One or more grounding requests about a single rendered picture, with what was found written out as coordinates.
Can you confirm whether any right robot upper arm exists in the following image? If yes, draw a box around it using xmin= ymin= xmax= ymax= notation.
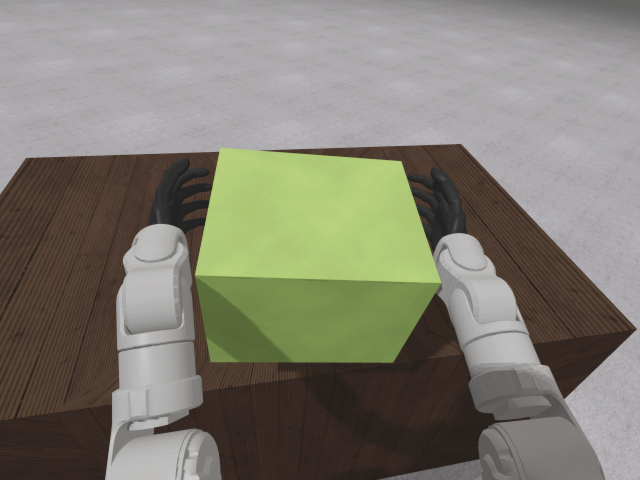
xmin=478 ymin=417 xmax=603 ymax=480

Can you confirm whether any robot left hand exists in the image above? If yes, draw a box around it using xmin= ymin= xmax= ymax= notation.
xmin=147 ymin=158 xmax=212 ymax=234

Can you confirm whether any carton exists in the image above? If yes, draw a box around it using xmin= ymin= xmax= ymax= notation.
xmin=195 ymin=148 xmax=441 ymax=363

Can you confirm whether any robot left forearm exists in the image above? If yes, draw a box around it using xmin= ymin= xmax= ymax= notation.
xmin=105 ymin=224 xmax=203 ymax=480

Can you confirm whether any robot right forearm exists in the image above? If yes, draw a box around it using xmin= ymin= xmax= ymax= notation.
xmin=433 ymin=233 xmax=605 ymax=480

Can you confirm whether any left robot upper arm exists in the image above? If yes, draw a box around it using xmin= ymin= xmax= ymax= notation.
xmin=107 ymin=429 xmax=222 ymax=480

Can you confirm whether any pedestal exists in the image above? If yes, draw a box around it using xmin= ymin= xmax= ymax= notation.
xmin=0 ymin=144 xmax=637 ymax=480

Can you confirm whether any robot right hand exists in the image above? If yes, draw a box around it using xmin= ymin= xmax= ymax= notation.
xmin=407 ymin=167 xmax=468 ymax=251

